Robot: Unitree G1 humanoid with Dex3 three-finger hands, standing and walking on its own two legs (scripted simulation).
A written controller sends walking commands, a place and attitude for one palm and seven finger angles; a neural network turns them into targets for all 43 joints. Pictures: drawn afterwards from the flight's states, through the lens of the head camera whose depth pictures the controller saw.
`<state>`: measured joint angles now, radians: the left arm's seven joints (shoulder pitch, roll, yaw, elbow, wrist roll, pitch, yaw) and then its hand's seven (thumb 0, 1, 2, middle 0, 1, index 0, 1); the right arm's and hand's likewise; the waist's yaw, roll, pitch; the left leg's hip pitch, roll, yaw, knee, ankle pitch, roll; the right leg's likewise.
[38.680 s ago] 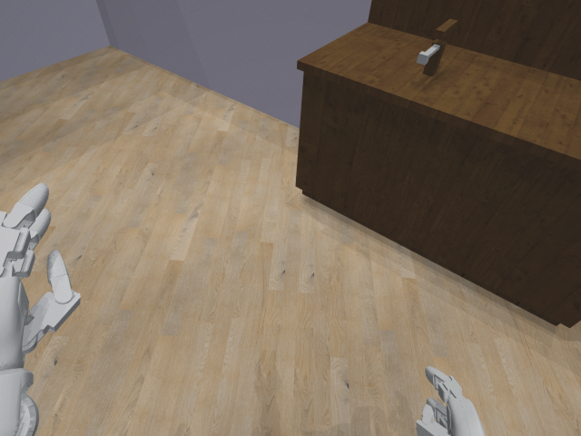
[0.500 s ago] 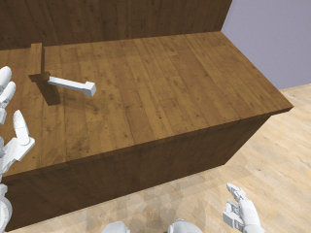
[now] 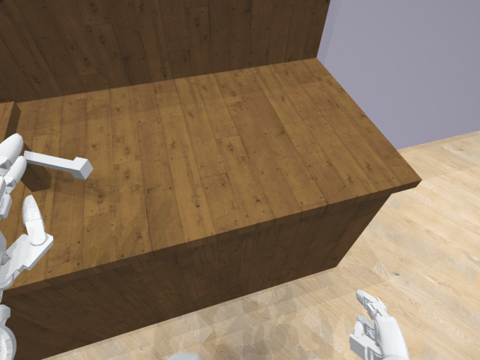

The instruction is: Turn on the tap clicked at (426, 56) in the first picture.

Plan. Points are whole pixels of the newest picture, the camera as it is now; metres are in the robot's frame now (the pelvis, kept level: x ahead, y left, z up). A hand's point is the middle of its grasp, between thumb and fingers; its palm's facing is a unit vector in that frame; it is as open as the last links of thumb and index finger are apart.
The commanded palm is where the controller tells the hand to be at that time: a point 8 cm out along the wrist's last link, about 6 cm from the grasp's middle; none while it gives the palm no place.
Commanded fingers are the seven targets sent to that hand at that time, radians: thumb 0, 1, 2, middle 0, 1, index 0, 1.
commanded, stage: come to a stop and stand still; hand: left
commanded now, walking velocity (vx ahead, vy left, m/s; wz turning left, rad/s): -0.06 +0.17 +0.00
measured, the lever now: (80, 168) +0.42 +0.33 +0.04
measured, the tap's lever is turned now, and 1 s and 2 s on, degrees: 59 59 59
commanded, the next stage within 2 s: look again from close up in 1.32 s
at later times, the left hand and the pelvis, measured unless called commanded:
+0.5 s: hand out of the picture +0.21 +0.29 +0.17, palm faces +0.45 -0.83 -0.32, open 7.4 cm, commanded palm +0.15 +0.32 +0.18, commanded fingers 0.00 0.90 0.90 -0.20 -0.30 -0.20 -0.30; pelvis -0.01 +0.04 +0.00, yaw +0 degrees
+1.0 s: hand (5, 235) +0.22 +0.28 +0.17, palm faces +0.42 -0.84 -0.33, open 7.4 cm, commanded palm +0.17 +0.32 +0.18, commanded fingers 0.00 0.90 0.90 -0.20 -0.30 -0.20 -0.30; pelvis +0.01 +0.04 +0.00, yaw +0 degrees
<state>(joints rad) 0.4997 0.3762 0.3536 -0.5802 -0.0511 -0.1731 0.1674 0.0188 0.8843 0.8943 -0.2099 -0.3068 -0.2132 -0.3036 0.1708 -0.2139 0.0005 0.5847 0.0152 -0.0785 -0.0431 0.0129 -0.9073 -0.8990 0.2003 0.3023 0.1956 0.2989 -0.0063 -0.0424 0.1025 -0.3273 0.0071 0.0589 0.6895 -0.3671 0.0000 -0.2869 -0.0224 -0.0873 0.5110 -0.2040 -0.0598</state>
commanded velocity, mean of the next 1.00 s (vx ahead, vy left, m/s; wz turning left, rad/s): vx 0.00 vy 0.01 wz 0.00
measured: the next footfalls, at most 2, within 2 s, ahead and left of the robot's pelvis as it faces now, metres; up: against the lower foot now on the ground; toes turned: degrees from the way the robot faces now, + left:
left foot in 0.10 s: +0.05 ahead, +0.13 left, +0.00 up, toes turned +3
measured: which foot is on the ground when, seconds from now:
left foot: up 0.00-0.08, down 0.10-1.00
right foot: down 0.00-1.00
